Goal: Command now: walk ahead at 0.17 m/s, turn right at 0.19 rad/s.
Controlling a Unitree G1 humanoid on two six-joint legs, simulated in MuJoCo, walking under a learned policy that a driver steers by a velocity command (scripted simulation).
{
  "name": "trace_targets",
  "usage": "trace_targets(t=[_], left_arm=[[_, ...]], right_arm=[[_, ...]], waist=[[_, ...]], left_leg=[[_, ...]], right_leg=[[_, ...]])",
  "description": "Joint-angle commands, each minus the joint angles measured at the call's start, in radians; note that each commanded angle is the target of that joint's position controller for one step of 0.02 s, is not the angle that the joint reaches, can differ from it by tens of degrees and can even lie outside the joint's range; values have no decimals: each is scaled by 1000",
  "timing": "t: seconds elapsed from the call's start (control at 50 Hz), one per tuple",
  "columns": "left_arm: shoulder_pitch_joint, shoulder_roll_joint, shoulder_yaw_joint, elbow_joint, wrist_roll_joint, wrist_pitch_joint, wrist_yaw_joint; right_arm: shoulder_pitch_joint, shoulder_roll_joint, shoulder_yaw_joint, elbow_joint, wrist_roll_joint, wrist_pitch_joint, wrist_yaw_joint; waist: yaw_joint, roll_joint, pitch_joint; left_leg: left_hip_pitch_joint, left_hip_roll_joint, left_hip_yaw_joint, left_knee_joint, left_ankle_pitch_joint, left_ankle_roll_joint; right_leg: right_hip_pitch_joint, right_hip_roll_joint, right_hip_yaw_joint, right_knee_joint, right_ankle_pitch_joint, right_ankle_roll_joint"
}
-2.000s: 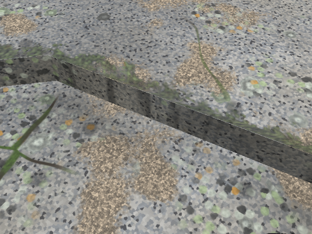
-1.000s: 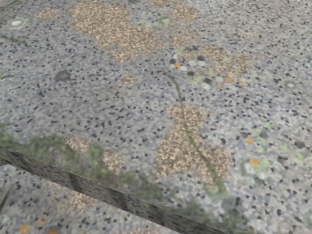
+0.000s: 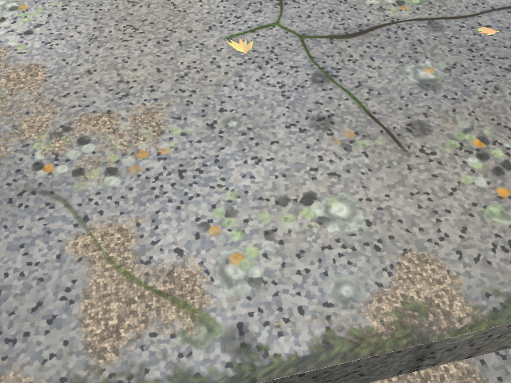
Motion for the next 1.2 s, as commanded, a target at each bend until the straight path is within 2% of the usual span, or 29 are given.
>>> trace_targets(t=[0.02,0.04,0.06,0.12,0.24,0.34,0.38,0.42,0.44,0.46,0.48,0.5,0.54,0.58,0.64,0.68,0.72,0.74,0.76,0.78,0.8,0.84,0.9,0.94,1.02,1.08,1.12,1.16,1.2], left_arm=[[77,38,-5,-30,-3,-14,-18],[48,73,-7,-15,11,-11,-19],[21,81,-7,-8,13,-14,-22],[17,86,-8,16,21,-34,-28],[79,98,-4,86,1,-75,-11],[180,142,17,136,0,-75,-2],[168,143,19,145,7,-74,-3],[52,127,13,118,-16,-74,-6],[-18,117,10,83,-22,-79,-4],[-25,89,2,69,-22,-81,-1],[9,62,-6,84,-6,-72,7],[41,64,-4,106,8,-60,10],[35,62,-5,108,4,-55,-10],[-12,45,-13,94,13,-51,-34],[-27,15,-26,88,3,-56,-34],[148,17,-19,139,1,-55,-15],[335,62,6,206,10,-62,-6],[403,144,24,213,28,-69,-1],[396,253,45,218,14,-62,-2],[309,222,51,203,-16,-50,-9],[198,127,26,173,-19,-44,-16],[171,39,-5,177,-1,-50,-20],[262,51,-4,229,4,-79,-15],[369,47,-6,276,4,-92,-17],[439,27,-29,329,2,-118,-6],[418,34,-46,342,-8,-141,-9],[411,9,-61,361,-22,-128,1],[423,49,-49,352,-38,-109,39],[422,51,-46,311,-49,-95,42]], right_arm=[[39,-179,-15,-34,-30,0,2],[22,-150,-13,-27,-21,5,11],[-5,-114,-2,-35,-18,4,17],[11,-123,-7,-22,-2,4,17],[15,-82,-4,-24,10,-28,21],[-7,-43,12,-39,-2,-45,14],[1,-35,17,-35,4,-48,14],[120,-39,14,9,7,-54,7],[230,-122,-10,41,-1,-54,0],[353,-206,-35,79,-2,-48,-6],[365,-188,-30,104,-5,-46,3],[329,-133,-17,96,-12,-47,15],[183,-82,-1,62,-14,-45,21],[135,-97,0,53,-4,-52,18],[125,-125,-3,52,10,-61,19],[133,-126,-4,56,23,-64,16],[82,-105,5,42,44,-65,27],[55,-45,22,16,45,-64,32],[186,25,35,19,28,-43,25],[220,-19,26,45,-1,-21,18],[177,-48,16,26,-17,-19,26],[188,-30,12,21,-20,-15,40],[166,40,26,-9,-15,2,52],[64,108,46,-73,4,14,20],[-148,164,86,-239,13,1,-16],[-224,170,103,-330,26,10,-30],[-296,180,126,-409,14,18,-12],[-248,188,137,-425,1,45,7],[-162,208,138,-366,13,45,19]], waist=[[44,160,-78],[19,182,-68],[19,164,-32],[19,196,14],[17,-12,40],[38,-150,25],[21,-145,24],[-68,-107,-40],[-111,-17,-101],[-141,156,-129],[-116,185,-72],[-74,76,-6],[-9,97,80],[6,127,97],[13,150,51],[78,185,-59],[176,69,-100],[203,-105,-94],[106,-252,-156],[75,-145,-81],[35,-103,52],[-14,-64,109],[-14,-48,75],[32,-112,74],[36,-37,119],[15,-16,140],[4,0,146],[4,-35,66],[0,-24,-24]], left_leg=[[214,257,-298,-223,66,126],[149,285,-320,-227,-52,174],[101,241,-278,-244,-138,157],[50,152,-193,-241,-201,112],[87,46,-39,-33,47,102],[-151,-12,66,129,-53,80],[-142,-19,73,91,-147,95],[161,-14,60,-109,68,121],[355,77,-42,-78,334,141],[570,214,-199,-89,601,197],[600,337,-290,-111,781,266],[518,347,-246,-129,690,282],[352,274,-156,-202,501,240],[227,205,-76,-232,522,218],[166,194,-26,-169,813,196],[149,192,10,-9,1013,191],[-2,118,38,288,761,151],[-191,32,67,598,342,112],[-276,-88,7,900,-263,95],[-339,-26,-47,1036,-249,105],[-416,14,-27,1065,-203,104],[-452,49,-6,1078,-173,91],[-564,51,34,1232,-75,71],[-827,27,60,1609,-177,89],[-1244,44,-40,1850,-274,130],[-1304,46,-16,1807,-322,136],[-1156,98,82,1518,-253,118],[-887,129,129,1312,-246,132],[-625,84,211,1082,-345,177]], right_leg=[[-103,-28,39,-16,-57,-13],[-52,-37,-6,-10,-133,-13],[-2,-43,-19,-27,-89,-15],[80,-40,-58,-53,-37,-24],[110,-106,45,-135,40,-68],[373,-287,247,-159,533,-175],[391,-300,213,-135,721,-176],[243,-225,82,-26,897,-100],[95,-140,-6,140,767,-46],[-168,-45,-87,342,348,-7],[-351,-10,-119,465,-263,-1],[-381,-66,-71,529,-306,-5],[-348,-119,-108,463,-225,1],[-249,-106,-175,358,-122,22],[-69,-62,-233,181,-26,11],[118,-34,-246,137,69,-28],[342,-28,-236,-33,182,-49],[427,-232,30,-150,228,-87],[361,-446,394,-275,201,-208],[228,-461,419,-326,-328,-278],[100,-416,371,-368,-552,-256],[-1,-333,253,-392,-490,-197],[-16,-293,140,-360,-362,-199],[46,-356,186,-379,-410,-258],[168,-422,186,-371,-422,-216],[128,-403,78,-414,-382,-170],[-2,-326,-8,-500,-307,-150],[32,-331,-61,-633,38,-196],[125,-310,-206,-535,612,-171]])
